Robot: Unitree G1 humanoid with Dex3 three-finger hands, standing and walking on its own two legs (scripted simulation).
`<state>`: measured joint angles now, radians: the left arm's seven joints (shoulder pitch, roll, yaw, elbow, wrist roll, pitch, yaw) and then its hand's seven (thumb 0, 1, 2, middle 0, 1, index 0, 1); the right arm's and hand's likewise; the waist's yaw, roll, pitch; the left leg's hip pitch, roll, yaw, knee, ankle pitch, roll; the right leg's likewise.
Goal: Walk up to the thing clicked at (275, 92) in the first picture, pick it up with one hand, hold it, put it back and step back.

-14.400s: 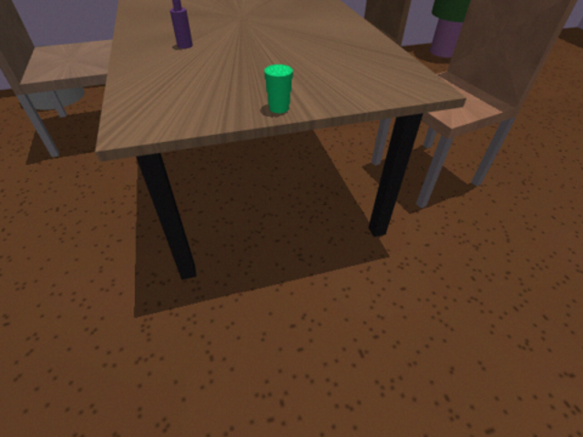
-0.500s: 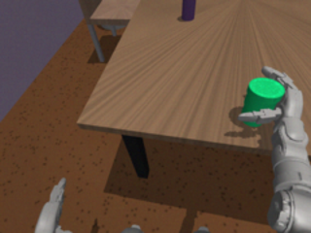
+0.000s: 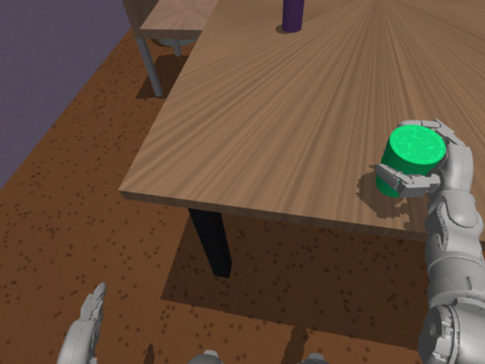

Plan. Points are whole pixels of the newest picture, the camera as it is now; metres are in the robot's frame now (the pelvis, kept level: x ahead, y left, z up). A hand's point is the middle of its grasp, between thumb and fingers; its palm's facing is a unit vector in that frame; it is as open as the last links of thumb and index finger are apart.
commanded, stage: settle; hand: right
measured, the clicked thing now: (403, 165) +0.46 -0.21 +0.07
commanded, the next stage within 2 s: lift in 0.88 s
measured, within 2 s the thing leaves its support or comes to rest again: leaves its support in 0.20 s
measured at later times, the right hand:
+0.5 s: hand (417, 142) +0.46 -0.22 +0.12, palm faces +0.16 +0.99 +0.02, open 10.1 cm
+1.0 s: hand (416, 129) +0.46 -0.21 +0.14, palm faces +0.15 +0.99 +0.02, open 10.1 cm
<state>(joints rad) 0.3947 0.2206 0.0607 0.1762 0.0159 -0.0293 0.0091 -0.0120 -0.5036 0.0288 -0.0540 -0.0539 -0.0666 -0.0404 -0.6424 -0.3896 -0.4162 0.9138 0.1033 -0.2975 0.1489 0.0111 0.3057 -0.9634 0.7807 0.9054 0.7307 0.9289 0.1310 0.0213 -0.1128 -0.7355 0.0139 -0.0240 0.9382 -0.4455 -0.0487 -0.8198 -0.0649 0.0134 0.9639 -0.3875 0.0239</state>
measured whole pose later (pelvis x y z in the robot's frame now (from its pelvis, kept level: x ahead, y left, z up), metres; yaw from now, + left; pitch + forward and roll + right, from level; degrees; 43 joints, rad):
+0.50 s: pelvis +0.01 +0.00 +0.02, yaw +0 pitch +11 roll +1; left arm 0.36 0.23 0.07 0.27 -0.01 -0.05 0.04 -0.01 -0.52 0.05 -0.06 -0.06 -0.07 -0.05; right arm -0.67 -0.39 -0.37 0.92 0.12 -0.20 0.12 0.01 0.37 -1.05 0.76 1.00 0.71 1.01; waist 0.10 0.00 -0.11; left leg -0.62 0.02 -0.03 0.84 -0.42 -0.05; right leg -0.70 -0.06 0.01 0.87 -0.37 0.02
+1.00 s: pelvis +0.02 +0.00 +0.03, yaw +0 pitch +9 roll +1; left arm 0.33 0.23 0.06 0.35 -0.02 -0.06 0.04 -0.01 -0.53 0.05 -0.06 -0.05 -0.06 -0.05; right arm -0.65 -0.37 -0.36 0.87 0.13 -0.16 0.13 0.01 0.37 -1.05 0.76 1.01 0.71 1.01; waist 0.09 0.00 -0.09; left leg -0.51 0.03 -0.03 0.75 -0.40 -0.05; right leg -0.58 -0.06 -0.01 0.77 -0.34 0.02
